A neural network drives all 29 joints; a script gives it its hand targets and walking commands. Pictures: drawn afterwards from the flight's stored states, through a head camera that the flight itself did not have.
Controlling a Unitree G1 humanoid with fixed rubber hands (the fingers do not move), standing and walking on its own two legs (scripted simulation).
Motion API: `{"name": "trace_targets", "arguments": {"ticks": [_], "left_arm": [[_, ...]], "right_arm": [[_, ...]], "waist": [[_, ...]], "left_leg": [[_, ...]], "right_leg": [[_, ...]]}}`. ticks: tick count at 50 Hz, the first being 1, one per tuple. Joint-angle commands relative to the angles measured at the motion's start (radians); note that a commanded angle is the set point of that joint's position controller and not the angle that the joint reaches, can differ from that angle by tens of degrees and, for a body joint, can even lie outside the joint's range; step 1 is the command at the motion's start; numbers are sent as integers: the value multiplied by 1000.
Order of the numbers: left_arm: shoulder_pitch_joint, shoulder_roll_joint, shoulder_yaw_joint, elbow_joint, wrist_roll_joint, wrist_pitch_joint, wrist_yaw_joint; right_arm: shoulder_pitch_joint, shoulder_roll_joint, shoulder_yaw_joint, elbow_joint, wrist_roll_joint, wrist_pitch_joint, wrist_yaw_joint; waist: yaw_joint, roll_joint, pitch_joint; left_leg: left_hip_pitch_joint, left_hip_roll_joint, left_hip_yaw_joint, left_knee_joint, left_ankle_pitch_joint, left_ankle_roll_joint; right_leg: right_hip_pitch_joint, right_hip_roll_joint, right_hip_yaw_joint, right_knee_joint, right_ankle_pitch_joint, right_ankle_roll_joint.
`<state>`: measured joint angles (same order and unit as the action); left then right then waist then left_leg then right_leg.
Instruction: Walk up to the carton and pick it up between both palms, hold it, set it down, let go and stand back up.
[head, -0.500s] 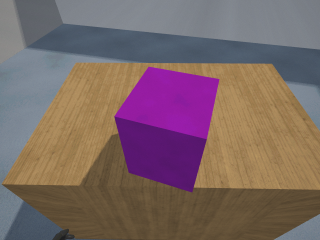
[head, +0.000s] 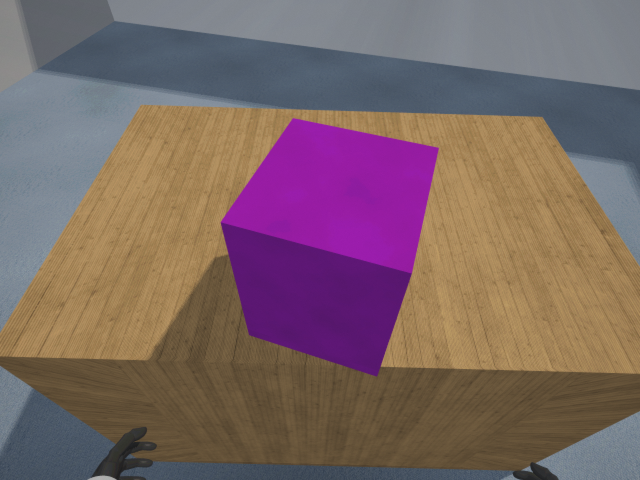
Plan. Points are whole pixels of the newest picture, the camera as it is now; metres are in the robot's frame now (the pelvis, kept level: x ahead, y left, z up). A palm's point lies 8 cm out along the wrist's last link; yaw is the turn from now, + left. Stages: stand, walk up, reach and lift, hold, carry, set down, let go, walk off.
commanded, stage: reach and lift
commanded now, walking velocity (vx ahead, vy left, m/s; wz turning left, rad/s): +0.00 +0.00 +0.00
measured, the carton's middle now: (335, 249) +0.42 +0.01 +0.05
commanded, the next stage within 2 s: none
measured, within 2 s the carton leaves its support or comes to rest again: neither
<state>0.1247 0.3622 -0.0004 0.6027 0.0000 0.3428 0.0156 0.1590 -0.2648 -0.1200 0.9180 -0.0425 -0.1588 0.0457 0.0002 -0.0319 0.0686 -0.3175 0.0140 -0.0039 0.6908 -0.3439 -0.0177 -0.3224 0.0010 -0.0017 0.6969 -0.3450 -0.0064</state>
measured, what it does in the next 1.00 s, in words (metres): stands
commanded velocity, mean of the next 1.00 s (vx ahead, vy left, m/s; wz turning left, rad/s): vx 0.00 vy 0.00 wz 0.00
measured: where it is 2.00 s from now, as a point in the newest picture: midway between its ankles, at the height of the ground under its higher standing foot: outside the picture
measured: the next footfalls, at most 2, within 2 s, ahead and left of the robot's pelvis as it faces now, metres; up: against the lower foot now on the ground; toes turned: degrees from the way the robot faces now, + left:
none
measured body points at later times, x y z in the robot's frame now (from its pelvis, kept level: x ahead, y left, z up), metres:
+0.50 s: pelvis -0.01 +0.02 +0.02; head -0.01 +0.05 +0.47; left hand +0.18 +0.28 -0.05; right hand +0.15 -0.21 -0.05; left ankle +0.02 +0.13 -0.72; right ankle +0.02 -0.12 -0.72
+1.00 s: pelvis -0.02 +0.01 +0.02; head -0.01 +0.02 +0.47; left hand +0.19 +0.26 +0.00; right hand +0.17 -0.18 +0.01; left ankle +0.02 +0.13 -0.72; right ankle +0.02 -0.12 -0.72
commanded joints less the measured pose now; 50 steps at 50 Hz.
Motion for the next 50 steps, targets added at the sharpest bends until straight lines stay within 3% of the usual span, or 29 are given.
{"name": "trace_targets", "arguments": {"ticks": [1, 2, 3, 5, 8, 10, 14, 16, 21, 22, 25, 29, 30, 31, 33, 34, 35, 36, 37, 38, 40, 42, 43, 44, 45, 46, 47, 48, 50], "left_arm": [[-121, 176, 96, -342, 5, 7, 4], [-101, 163, 113, -302, 9, 8, -4], [-86, 157, 116, -310, 9, 3, -9], [-43, 161, 130, -284, 13, 3, -25], [-32, 156, 137, -350, 9, -26, -34], [-24, 149, 145, -369, 0, -40, -39], [11, 128, 132, -416, -19, -72, -41], [4, 122, 118, -405, -29, -79, -40], [34, 88, 83, -464, -35, -91, -35], [34, 80, 67, -465, -48, -94, -33], [68, 90, 80, -484, -62, -114, -34], [53, 102, 64, -580, -93, -146, -33], [70, 120, 85, -580, -107, -150, -31], [70, 113, 68, -597, -113, -158, -34], [71, 138, 72, -600, -125, -167, -46], [71, 129, 77, -586, -134, -174, -50], [63, 153, 82, -611, -146, -172, -53], [63, 152, 84, -627, -143, -171, -53], [76, 161, 89, -641, -162, -190, -59], [71, 162, 95, -632, -151, -188, -63], [46, 205, 103, -629, -185, -197, -80], [51, 183, 94, -694, -203, -202, -81], [62, 200, 105, -639, -202, -198, -95], [73, 202, 116, -630, -196, -194, -103], [72, 237, 136, -656, -208, -200, -113], [90, 211, 135, -631, -210, -199, -122], [77, 257, 164, -710, -222, -220, -120], [79, 242, 149, -726, -235, -222, -117], [70, 252, 162, -728, -247, -234, -120]], "right_arm": [[-100, -169, -62, -259, -8, -46, -23], [-72, -143, -44, -224, -2, -38, -35], [-60, -126, -32, -241, 15, -35, -42], [-37, -121, -16, -263, 25, -29, -61], [8, -84, -2, -300, 44, -35, -85], [22, -64, 3, -332, 54, -36, -90], [78, -20, 11, -374, 59, -25, -97], [88, -15, 10, -372, 62, -19, -100], [120, 7, 5, -441, 62, -1, -98], [96, 0, -15, -476, 53, -2, -97], [127, 11, -1, -563, 66, -1, -107], [152, 34, 2, -651, 81, 22, -115], [157, 60, 13, -697, 78, 27, -116], [173, 53, 9, -706, 84, 29, -117], [162, 90, 32, -788, 85, 55, -131], [175, 92, 42, -797, 80, 65, -135], [185, 107, 38, -820, 90, 89, -142], [187, 103, 49, -843, 90, 94, -144], [199, 128, 63, -888, 101, 96, -149], [203, 124, 75, -871, 108, 116, -149], [216, 162, 95, -947, 106, 147, -171], [235, 172, 94, -959, 105, 178, -180], [229, 186, 113, -977, 111, 190, -190], [247, 184, 120, -979, 123, 207, -200], [235, 199, 132, -1051, 113, 212, -214], [272, 191, 122, -1063, 112, 207, -226], [263, 235, 153, -1134, 127, 209, -237], [254, 225, 146, -1149, 124, 211, -241], [290, 230, 164, -1136, 124, 227, -249]], "waist": [[3, -19, -154], [23, -45, -152], [12, -23, -162], [35, -53, -152], [15, -44, -176], [36, -32, -191], [3, 15, -170], [16, 43, -140], [1, 113, -80], [-2, 120, -69], [25, 112, -96], [19, 160, -106], [39, 154, -112], [23, 164, -122], [55, 144, -102], [42, 117, -114], [33, 128, -106], [50, 148, -106], [49, 114, -96], [51, 142, -94], [50, 98, -102], [42, 149, -95], [55, 120, -102], [38, 98, -94], [65, 34, -126], [34, -1, -103], [77, 32, -133], [61, 19, -134], [67, 34, -118]], "left_leg": [[154, -4, 72, -145, 194, 1], [186, -13, 86, -149, 238, 5], [209, -18, 73, -157, 266, 2], [224, -35, 89, -173, 309, 2], [271, -37, 85, -206, 334, -3], [293, -48, 93, -223, 362, -1], [321, -33, 90, -289, 328, 0], [306, -28, 103, -311, 305, -8], [254, -10, 91, -395, 210, -19], [211, 8, 80, -431, 136, -11], [141, 12, 87, -437, 169, 1], [72, 29, 92, -490, 101, 7], [78, 22, 99, -492, 81, 21], [54, 29, 96, -496, 64, 20], [-7, 34, 108, -514, 17, 44], [5, 22, 109, -500, 10, 47], [14, 26, 104, -512, -12, 54], [-6, 37, 101, -514, -9, 52], [-5, 31, 103, -507, 3, 56], [-7, 34, 103, -505, 6, 57], [4, 27, 113, -491, -26, 75], [23, 36, 104, -504, -18, 59], [13, 30, 114, -482, -16, 67], [59, 19, 113, -460, 36, 63], [100, 0, 124, -433, 62, 63], [143, 3, 118, -419, 80, 56], [175, -9, 131, -406, 118, 53], [199, -6, 119, -403, 120, 50], [216, 0, 106, -403, 96, 52]], "right_leg": [[147, 19, -61, -171, 313, -8], [150, 18, -57, -192, 363, 5], [156, 13, -50, -193, 394, 6], [213, 7, -47, -216, 474, 31], [227, 9, -50, -237, 507, 39], [244, 8, -43, -253, 540, 42], [255, 18, -54, -293, 404, 25], [273, 21, -54, -308, 348, 18], [294, 25, -58, -345, 230, 0], [321, 42, -66, -332, 207, 0], [405, 40, -55, -319, 247, 6], [472, 52, -44, -297, 253, 17], [479, 44, -26, -307, 245, 15], [494, 47, -26, -302, 240, 18], [532, 48, -12, -290, 214, 19], [523, 42, -6, -296, 203, 20], [504, 43, -6, -292, 177, 22], [513, 44, -7, -287, 199, 19], [507, 43, 3, -287, 209, 21], [485, 35, 7, -291, 191, 19], [486, 18, 24, -312, 153, 22], [471, 18, 23, -316, 159, 18], [466, 4, 36, -333, 131, 18], [425, -15, 42, -358, 125, 11], [393, -24, 61, -388, 85, 15], [334, -21, 48, -397, 87, 15], [327, -41, 73, -410, 111, 17], [297, -36, 61, -406, 95, 12], [261, -40, 70, -418, 77, 14]]}}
